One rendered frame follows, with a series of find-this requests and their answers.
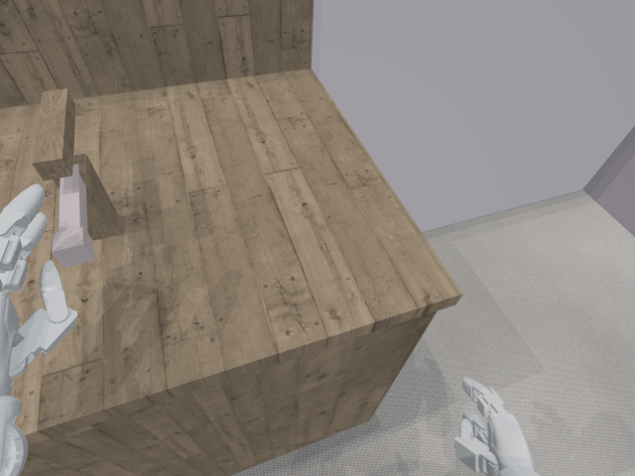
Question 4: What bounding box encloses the robot right hand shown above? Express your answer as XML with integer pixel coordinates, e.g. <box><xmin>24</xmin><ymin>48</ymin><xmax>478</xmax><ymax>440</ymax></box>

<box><xmin>455</xmin><ymin>377</ymin><xmax>535</xmax><ymax>476</ymax></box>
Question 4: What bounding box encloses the robot left hand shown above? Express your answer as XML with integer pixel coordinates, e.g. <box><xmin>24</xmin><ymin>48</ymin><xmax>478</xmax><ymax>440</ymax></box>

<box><xmin>0</xmin><ymin>183</ymin><xmax>77</xmax><ymax>397</ymax></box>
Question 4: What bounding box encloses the counter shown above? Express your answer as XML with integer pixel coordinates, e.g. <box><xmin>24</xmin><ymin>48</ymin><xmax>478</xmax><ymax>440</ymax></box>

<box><xmin>0</xmin><ymin>0</ymin><xmax>463</xmax><ymax>476</ymax></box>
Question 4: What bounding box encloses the left robot forearm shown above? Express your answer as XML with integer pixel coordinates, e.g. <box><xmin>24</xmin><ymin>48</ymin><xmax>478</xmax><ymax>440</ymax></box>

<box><xmin>0</xmin><ymin>396</ymin><xmax>28</xmax><ymax>476</ymax></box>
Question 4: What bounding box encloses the tap lever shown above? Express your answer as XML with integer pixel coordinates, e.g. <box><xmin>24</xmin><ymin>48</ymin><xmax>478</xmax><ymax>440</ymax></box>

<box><xmin>52</xmin><ymin>164</ymin><xmax>94</xmax><ymax>268</ymax></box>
